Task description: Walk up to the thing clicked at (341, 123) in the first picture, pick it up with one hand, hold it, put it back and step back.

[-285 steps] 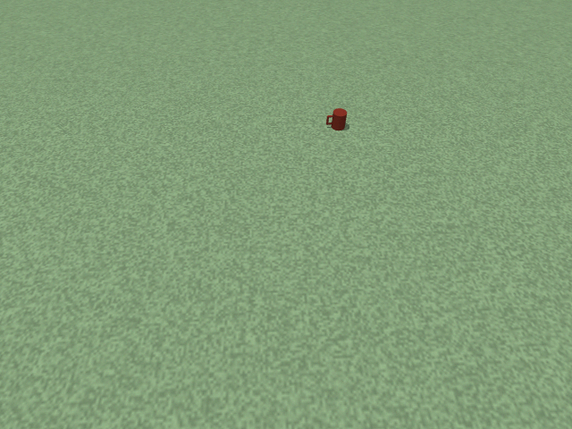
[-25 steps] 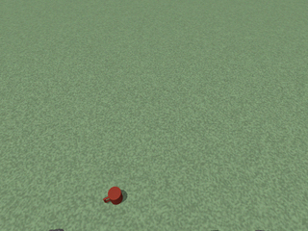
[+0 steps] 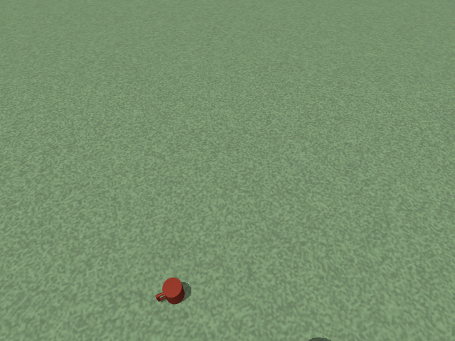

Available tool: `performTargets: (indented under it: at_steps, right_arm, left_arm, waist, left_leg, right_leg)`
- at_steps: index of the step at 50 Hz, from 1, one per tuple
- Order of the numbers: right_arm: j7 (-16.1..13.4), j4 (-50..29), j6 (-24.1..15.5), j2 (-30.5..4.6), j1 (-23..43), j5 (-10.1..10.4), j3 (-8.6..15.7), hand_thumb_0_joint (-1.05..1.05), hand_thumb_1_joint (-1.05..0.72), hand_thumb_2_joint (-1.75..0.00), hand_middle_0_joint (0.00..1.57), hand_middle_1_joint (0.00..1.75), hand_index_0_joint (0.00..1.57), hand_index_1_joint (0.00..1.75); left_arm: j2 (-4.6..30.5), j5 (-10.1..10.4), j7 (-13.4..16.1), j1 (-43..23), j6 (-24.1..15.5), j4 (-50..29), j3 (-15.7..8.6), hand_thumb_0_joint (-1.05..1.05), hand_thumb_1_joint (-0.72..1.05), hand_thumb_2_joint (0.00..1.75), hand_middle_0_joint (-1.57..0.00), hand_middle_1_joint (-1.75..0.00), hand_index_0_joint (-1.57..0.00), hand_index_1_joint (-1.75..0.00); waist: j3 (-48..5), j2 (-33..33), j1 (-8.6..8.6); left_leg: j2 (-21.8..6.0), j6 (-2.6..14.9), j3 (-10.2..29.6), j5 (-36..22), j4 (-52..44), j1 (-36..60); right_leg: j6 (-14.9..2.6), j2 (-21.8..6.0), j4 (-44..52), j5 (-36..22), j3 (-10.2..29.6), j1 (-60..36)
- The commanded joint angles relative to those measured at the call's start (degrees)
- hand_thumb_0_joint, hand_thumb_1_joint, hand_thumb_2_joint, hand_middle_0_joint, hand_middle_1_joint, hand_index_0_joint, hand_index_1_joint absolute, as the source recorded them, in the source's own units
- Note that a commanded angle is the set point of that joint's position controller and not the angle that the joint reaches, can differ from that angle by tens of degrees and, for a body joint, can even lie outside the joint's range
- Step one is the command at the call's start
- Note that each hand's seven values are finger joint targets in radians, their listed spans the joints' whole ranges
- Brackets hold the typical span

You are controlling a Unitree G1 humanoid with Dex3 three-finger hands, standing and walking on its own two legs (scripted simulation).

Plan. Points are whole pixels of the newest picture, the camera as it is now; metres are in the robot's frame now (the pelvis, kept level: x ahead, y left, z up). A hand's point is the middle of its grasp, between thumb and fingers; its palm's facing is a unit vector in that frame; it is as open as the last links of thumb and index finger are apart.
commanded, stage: walk up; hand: left
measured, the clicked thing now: (169, 292) +0.41 +0.24 -0.73
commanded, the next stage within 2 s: stand in 0.14 s
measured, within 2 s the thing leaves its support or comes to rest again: neither
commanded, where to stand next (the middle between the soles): +0.03 +0.00 m, yaw +2 degrees
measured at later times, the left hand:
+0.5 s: hand out of the picture +0.08 +0.25 -0.16, palm faces -0.02 -0.94 -0.34, open 7.4 cm
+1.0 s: hand out of the picture +0.07 +0.24 -0.16, palm faces -0.02 -0.94 -0.35, open 7.4 cm
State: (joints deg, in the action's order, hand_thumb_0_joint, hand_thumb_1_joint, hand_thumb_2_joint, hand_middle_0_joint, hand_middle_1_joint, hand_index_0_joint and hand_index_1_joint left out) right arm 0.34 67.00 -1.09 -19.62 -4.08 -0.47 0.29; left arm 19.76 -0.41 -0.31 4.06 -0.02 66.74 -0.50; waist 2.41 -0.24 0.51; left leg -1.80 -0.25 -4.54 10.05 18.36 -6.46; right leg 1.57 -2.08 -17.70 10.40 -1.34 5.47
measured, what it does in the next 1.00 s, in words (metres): stands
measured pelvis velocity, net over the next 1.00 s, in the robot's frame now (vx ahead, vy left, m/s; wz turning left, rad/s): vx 0.00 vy -0.01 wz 0.01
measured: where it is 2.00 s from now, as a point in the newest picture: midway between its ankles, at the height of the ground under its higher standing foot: outside the picture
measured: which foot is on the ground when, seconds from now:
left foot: down 0.00-1.00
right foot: down 0.00-1.00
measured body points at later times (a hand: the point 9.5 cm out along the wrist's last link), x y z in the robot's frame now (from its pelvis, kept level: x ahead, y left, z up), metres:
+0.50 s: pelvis +0.00 +0.00 +0.00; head +0.01 +0.00 +0.45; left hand +0.08 +0.30 -0.13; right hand +0.09 -0.30 -0.13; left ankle +0.00 +0.12 -0.75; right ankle -0.01 -0.14 -0.75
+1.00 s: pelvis +0.00 -0.01 +0.00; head +0.01 -0.01 +0.45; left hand +0.08 +0.29 -0.13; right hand +0.08 -0.31 -0.13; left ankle +0.00 +0.12 -0.75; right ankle -0.01 -0.14 -0.75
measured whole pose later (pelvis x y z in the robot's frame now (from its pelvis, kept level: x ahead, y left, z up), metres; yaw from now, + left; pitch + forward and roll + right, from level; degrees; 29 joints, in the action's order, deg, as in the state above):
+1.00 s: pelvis +0.00 -0.01 +0.00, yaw +1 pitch -2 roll +0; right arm 0.4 66.6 -0.7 -19.9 -5.3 -0.7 0.2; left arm 20.0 -0.4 -0.1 6.1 -0.2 65.3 0.2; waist 2.4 -0.2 0.5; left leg -2.4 -1.2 -3.5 9.4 17.1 -5.7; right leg 0.7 -1.5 -17.1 10.6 -2.4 4.7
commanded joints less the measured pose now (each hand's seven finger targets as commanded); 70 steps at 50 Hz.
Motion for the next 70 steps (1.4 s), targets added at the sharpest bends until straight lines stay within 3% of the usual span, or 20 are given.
performTargets:
  at_steps: [1,9,13,23,39,45,48,62,64,70]
  right_arm:
    - [-0.7,-3.6,-1.0,-12.5,2.7,0.1,2.3,0.0,-0.9,-0.9,0.2,0.3,0.2,0.3]
    - [-0.8,-3.9,-0.9,-12.4,3.5,-0.2,2.5,0.0,-0.9,-0.9,0.2,0.3,0.2,0.3]
    - [-0.7,-4.0,-0.9,-12.2,3.9,0.0,2.2,0.0,-0.9,-0.9,0.2,0.3,0.2,0.3]
    - [-0.7,-3.9,-0.8,-12.6,3.4,0.0,2.4,0.0,-0.9,-0.9,0.2,0.3,0.2,0.3]
    - [-0.4,-3.9,-0.5,-12.0,1.9,-0.2,2.1,0.0,-0.9,-0.9,0.2,0.3,0.2,0.3]
    - [-0.6,-4.0,-0.7,-12.2,1.7,-0.2,2.0,0.0,-0.9,-0.9,0.2,0.3,0.2,0.3]
    - [-0.5,-4.0,-0.6,-12.4,1.7,-0.1,2.0,0.0,-0.9,-0.9,0.2,0.3,0.2,0.3]
    - [-0.7,-4.3,-0.7,-12.4,1.0,-0.1,1.7,0.0,-0.9,-0.9,0.2,0.3,0.2,0.3]
    - [-0.6,-4.5,-0.7,-12.5,1.1,-0.1,1.8,0.0,-0.9,-0.9,0.2,0.3,0.2,0.3]
    - [-0.7,-4.6,-0.6,-12.3,0.8,-0.1,1.8,0.0,-0.9,-0.9,0.2,0.3,0.2,0.3]
  left_arm:
    - [11.9,0.0,0.6,-3.2,-1.4,-3.6,-2.0,0.0,0.9,0.9,-0.2,-0.3,-0.2,-0.3]
    - [12.0,0.0,0.8,-2.8,-1.6,-4.1,-1.9,0.0,0.9,0.9,-0.2,-0.3,-0.2,-0.3]
    - [11.8,0.1,0.8,-2.3,-1.6,-4.2,-1.8,0.0,0.9,0.9,-0.2,-0.3,-0.2,-0.3]
    - [12.0,-0.1,0.9,-1.9,-1.7,-4.7,-1.6,0.0,0.9,0.9,-0.2,-0.3,-0.2,-0.3]
    - [12.7,0.0,0.9,-1.0,-1.8,-4.6,-1.6,0.0,0.9,0.9,-0.2,-0.3,-0.2,-0.3]
    - [12.5,0.1,0.9,-1.2,-1.7,-4.9,-1.6,0.0,0.9,0.9,-0.2,-0.3,-0.2,-0.3]
    - [12.4,0.0,0.8,-0.2,-1.6,-4.5,-1.5,0.0,0.9,0.9,-0.2,-0.3,-0.2,-0.3]
    - [12.6,0.0,0.7,-0.1,-1.5,-4.7,-1.7,0.0,0.9,0.9,-0.2,-0.3,-0.2,-0.3]
    - [12.7,0.0,0.8,-0.1,-1.7,-4.9,-1.7,0.0,0.9,0.9,-0.2,-0.3,-0.2,-0.3]
    - [12.8,0.0,0.9,-0.3,-1.8,-5.1,-1.6,0.0,0.9,0.9,-0.2,-0.3,-0.2,-0.3]
  waist:
    - [-4.9,0.7,-0.16]
    - [-4.9,-0.3,-0.2]
    - [-4.1,-0.6,-0.38]
    - [-6.1,-0.4,-0.16]
    - [-3.7,1.5,-0.04]
    - [-4.5,-0.2,-0.23]
    - [-3.9,0.2,-0.42]
    - [-4.1,-0.2,-0.39]
    - [-4.7,0.5,-0.53]
    - [-4.2,0.7,-0.26]
  left_leg:
    - [-6.4,0.89,6.2,-9.5,-2.9,2.4]
    - [-7.2,0.42,6.5,-12.5,-3.7,2.4]
    - [-7.0,0.39,6.6,-9.8,-4.2,2.3]
    - [-7.3,0.45,6.3,-12.7,-3.3,4.1]
    - [-6.7,0.34,6.6,-7.4,-3.7,2.1]
    - [-7.0,0.2,6.7,-10.5,-3.3,2.4]
    - [-6.9,0.36,6.7,-7.8,-3.5,2.5]
    - [-6.9,0.32,6.6,-8.3,-3.8,2.7]
    - [-7.4,0.55,6.8,-10.9,-3.3,3.8]
    - [-7.3,0.54,6.6,-11.4,-3.0,3.5]
  right_leg:
    - [-1.84,-5.6,2.3,-9.7,4.5,0.3]
    - [-2.04,-6.2,2.1,-9.8,4.3,-0.2]
    - [-1.91,-6.3,2.6,-8.2,4.3,0.3]
    - [-2.19,-6.6,2.3,-10.6,4.1,-0.4]
    - [-2.24,-6.4,3.6,-6.6,4.4,0.9]
    - [-2.46,-6.5,2.9,-9.6,4.5,-0.1]
    - [-2.33,-6.3,3.5,-7.2,4.6,0.6]
    - [-2.49,-6.3,3.3,-7.6,4.5,0.9]
    - [-2.58,-6.3,2.8,-9.7,4.4,0.5]
    - [-2.54,-6.4,2.9,-11.4,4.2,0.1]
